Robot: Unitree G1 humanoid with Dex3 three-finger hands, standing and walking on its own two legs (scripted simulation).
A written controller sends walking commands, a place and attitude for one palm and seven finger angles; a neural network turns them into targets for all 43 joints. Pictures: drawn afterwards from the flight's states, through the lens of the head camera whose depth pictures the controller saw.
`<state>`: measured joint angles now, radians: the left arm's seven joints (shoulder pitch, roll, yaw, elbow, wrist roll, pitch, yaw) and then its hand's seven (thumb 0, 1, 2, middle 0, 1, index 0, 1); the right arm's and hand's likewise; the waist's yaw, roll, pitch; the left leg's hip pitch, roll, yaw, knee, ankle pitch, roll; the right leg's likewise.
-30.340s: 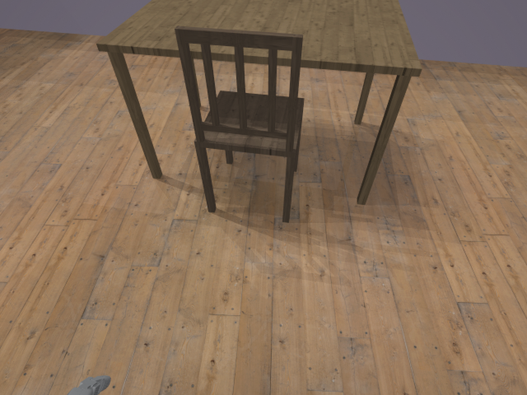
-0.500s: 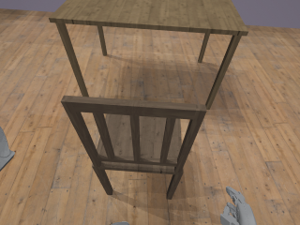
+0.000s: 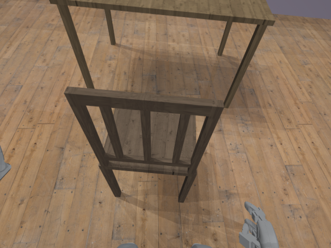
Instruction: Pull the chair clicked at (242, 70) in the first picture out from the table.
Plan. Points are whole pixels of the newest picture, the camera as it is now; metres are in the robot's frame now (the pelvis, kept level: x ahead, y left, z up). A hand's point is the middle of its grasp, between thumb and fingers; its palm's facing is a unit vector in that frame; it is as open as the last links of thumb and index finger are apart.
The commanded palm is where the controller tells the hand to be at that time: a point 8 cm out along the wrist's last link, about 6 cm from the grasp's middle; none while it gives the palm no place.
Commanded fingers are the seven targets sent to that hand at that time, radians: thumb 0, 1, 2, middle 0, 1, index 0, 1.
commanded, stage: step back with the hand held close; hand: left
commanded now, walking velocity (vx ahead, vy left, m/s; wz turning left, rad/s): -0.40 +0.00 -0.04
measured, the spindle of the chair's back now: (146, 137) +0.44 +0.09 -0.08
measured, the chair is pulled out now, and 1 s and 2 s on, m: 0.61 0.61 0.61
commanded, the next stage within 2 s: stop stepping back and stand still in 0.22 s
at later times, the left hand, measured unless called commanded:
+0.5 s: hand out of the picture +0.10 +0.22 +0.16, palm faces +0.34 -0.80 -0.50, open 7.4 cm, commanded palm +0.04 +0.27 +0.18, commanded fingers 0.00 0.90 0.90 -0.20 -0.30 -0.20 -0.30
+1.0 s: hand out of the picture +0.04 +0.24 +0.17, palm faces +0.40 -0.78 -0.47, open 7.4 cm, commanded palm -0.02 +0.28 +0.18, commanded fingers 0.00 0.90 0.90 -0.20 -0.30 -0.20 -0.30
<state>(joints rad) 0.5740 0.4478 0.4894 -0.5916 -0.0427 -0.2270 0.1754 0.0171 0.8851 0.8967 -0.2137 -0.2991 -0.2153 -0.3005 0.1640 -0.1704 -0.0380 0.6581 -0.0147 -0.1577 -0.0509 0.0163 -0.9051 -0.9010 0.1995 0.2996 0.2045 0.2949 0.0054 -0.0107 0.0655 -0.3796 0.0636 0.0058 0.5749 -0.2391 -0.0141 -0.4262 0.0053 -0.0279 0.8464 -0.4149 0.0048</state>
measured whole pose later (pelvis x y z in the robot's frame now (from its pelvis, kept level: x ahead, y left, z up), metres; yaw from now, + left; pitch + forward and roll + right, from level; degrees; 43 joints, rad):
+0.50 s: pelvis -0.10 -0.03 +0.00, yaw -1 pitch +0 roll +1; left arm 0.66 0.46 0.41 -0.60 -0.05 -0.18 0.17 0.02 0.88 0.90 -0.22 -0.30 -0.22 -0.30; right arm 0.18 -0.21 -0.05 0.63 0.02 -0.08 -0.08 0.02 -0.91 -0.90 0.20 0.30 0.20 0.29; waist 0.00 -0.07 0.06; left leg -0.27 0.02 0.03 0.51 -0.23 -0.02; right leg -0.34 -0.03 -0.05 0.58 -0.30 0.00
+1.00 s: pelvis -0.16 -0.02 +0.01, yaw +0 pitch +0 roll -2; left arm 0.59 0.43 0.42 -0.52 -0.01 -0.18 0.16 0.02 0.88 0.90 -0.21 -0.30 -0.22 -0.30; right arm 0.33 -0.17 -0.01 0.66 0.01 -0.11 -0.03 0.02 -0.90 -0.90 0.20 0.30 0.20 0.29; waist -0.04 -0.01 -0.03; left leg -0.28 0.01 0.01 0.54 -0.26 0.04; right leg -0.44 0.01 -0.05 1.06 -0.36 0.00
